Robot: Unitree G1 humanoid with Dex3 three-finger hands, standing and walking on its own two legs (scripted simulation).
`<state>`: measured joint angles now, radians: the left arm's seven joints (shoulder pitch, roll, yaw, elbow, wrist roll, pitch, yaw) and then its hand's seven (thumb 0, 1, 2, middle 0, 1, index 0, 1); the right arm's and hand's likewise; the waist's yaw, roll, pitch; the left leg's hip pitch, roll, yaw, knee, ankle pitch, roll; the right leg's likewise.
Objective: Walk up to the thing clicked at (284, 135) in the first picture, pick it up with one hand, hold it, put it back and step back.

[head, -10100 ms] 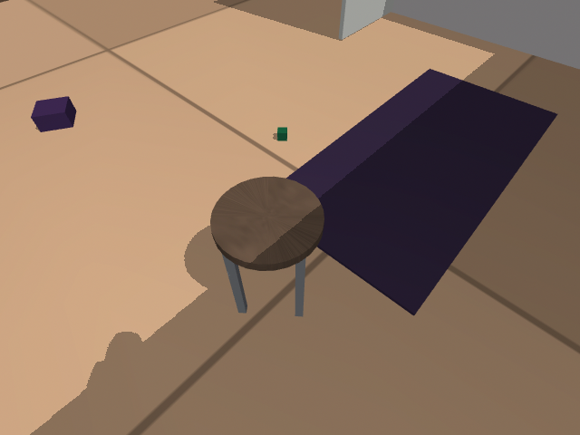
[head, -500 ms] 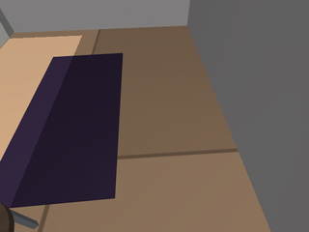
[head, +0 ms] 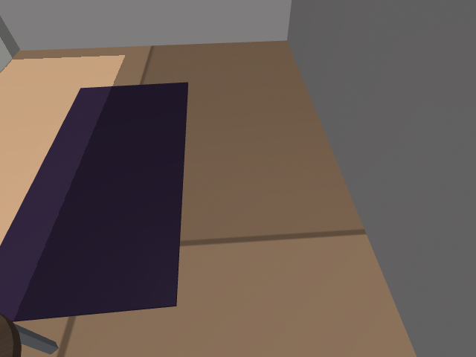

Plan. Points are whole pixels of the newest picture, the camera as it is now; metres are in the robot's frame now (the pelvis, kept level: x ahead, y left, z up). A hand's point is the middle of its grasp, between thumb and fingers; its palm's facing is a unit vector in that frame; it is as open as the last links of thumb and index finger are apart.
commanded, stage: stand
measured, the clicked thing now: out of the picture +0.75 +1.46 -0.76
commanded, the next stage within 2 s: walk up in 0.68 s
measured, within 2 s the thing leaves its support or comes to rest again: neither
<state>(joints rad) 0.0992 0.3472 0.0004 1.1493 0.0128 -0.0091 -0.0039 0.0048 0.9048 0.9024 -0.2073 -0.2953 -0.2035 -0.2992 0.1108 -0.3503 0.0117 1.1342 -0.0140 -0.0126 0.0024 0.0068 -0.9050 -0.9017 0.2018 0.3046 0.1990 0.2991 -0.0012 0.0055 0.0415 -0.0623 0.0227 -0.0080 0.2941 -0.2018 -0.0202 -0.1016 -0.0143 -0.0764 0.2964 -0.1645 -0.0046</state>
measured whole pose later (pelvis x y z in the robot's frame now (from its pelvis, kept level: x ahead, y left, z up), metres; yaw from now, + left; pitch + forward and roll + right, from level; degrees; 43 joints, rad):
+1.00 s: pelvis +0.06 +0.00 -0.02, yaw +1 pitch -2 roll -1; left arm 0.28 0.40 0.07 0.98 0.03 -0.06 -0.04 0.00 0.91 0.90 -0.21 -0.30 -0.20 -0.30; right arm 0.24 -0.40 -0.06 1.00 -0.03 -0.02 0.04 0.01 -0.91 -0.90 0.20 0.30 0.20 0.30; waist 0.03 0.01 0.07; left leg -0.29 0.01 -0.02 0.88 -0.51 0.04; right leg -0.12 -0.01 -0.08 0.55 -0.40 -0.02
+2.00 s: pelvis +0.39 +0.04 -0.03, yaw -1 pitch -3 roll +0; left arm 0.33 0.44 0.04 0.87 0.01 -0.01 -0.03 0.01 0.90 0.90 -0.21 -0.30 -0.20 -0.30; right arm 0.31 -0.40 -0.06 0.83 -0.02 -0.09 0.04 0.01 -0.90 -0.90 0.20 0.30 0.20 0.30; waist 0.00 -0.05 0.09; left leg -0.34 0.04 0.06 0.68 -0.28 0.02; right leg -0.37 -0.03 0.05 1.06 -0.46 -0.04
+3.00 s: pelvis +0.47 +0.00 -0.01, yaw +0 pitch -2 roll +0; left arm 0.08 0.35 0.01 1.15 0.00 0.00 -0.02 0.01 0.90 0.90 -0.21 -0.30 -0.20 -0.30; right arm 0.09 -0.37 0.01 1.12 -0.01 -0.03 0.01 0.01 -0.90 -0.90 0.20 0.30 0.20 0.30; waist 0.02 0.00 0.07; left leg -0.12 0.03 -0.02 0.39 -0.24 -0.03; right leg -0.22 -0.03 -0.05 0.38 -0.11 0.00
